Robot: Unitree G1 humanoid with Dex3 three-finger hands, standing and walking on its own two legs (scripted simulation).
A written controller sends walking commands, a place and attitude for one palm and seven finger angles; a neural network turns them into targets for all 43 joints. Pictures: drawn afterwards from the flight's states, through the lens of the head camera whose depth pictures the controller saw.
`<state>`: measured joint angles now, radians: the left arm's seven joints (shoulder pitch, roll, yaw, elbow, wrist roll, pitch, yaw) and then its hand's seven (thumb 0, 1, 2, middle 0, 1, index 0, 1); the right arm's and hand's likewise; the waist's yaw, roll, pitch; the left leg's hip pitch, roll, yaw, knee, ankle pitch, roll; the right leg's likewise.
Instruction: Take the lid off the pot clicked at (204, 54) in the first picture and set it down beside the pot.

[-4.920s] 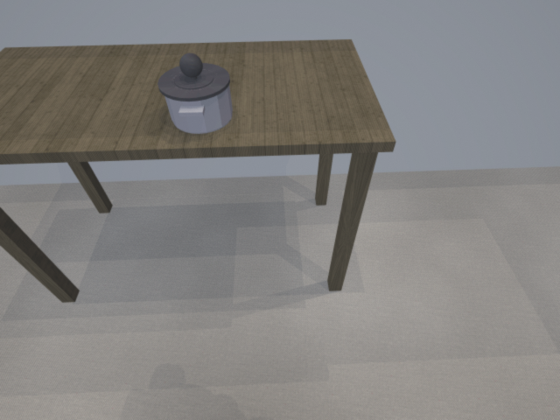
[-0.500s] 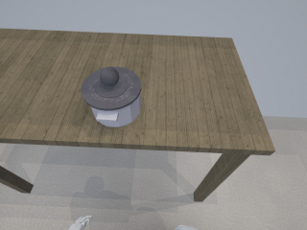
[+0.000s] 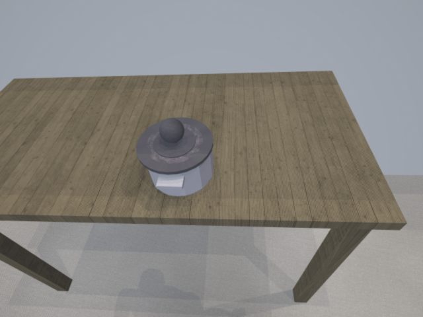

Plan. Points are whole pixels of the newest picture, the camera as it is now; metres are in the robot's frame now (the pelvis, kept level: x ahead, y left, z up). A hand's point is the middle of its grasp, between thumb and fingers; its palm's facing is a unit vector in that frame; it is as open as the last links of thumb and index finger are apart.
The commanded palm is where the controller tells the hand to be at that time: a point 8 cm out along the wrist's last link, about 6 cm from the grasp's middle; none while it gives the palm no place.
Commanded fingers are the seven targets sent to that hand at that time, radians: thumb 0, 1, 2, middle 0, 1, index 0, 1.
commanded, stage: come to a stop and stand still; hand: left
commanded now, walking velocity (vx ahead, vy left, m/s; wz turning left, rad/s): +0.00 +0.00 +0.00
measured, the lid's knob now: (171, 130) +0.43 +0.12 +0.13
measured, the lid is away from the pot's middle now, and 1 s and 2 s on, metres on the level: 0.00 0.00 0.00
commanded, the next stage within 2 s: look again from close up in 1.12 s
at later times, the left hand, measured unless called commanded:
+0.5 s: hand out of the picture +0.08 +0.15 -0.16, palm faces +0.01 -0.97 -0.25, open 7.4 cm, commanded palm none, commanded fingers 0.00 0.90 0.90 -0.20 -0.30 -0.20 -0.30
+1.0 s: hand out of the picture +0.04 +0.13 -0.17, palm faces +0.03 -0.98 -0.22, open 7.3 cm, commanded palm none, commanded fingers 0.00 0.90 0.90 -0.20 -0.30 -0.20 -0.30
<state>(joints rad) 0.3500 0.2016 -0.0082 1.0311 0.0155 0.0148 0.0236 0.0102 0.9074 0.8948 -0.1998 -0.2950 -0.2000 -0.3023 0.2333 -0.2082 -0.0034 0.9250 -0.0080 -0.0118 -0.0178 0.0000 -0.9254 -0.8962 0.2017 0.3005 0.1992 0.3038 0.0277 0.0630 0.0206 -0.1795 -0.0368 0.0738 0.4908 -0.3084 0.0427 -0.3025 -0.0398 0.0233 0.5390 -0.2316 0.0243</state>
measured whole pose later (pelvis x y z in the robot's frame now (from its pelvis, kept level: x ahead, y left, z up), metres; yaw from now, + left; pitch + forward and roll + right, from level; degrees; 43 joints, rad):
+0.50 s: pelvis +0.04 -0.03 +0.00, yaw +1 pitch +0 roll +1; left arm 0.21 0.16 -0.01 1.05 0.00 -0.02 0.03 0.01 0.91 0.89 -0.20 -0.30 -0.20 -0.30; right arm 0.30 -0.16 0.01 1.09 -0.01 -0.02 -0.03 0.00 -0.91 -0.90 0.20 0.30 0.20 0.30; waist -0.01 0.04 0.05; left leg -0.10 0.01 0.05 0.43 -0.33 -0.01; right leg -0.24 0.00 -0.01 0.51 -0.28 -0.02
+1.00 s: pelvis +0.04 -0.05 +0.01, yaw +1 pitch +0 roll +0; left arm 0.27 0.15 -0.01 1.09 0.01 -0.02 0.03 0.01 0.91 0.89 -0.20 -0.30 -0.20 -0.30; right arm 0.28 -0.14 0.01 1.11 0.00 -0.02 -0.04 0.00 -0.91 -0.90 0.20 0.30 0.20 0.30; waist 0.00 0.02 0.06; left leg -0.09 0.04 0.03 0.41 -0.32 -0.03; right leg -0.21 0.03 -0.03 0.46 -0.25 -0.05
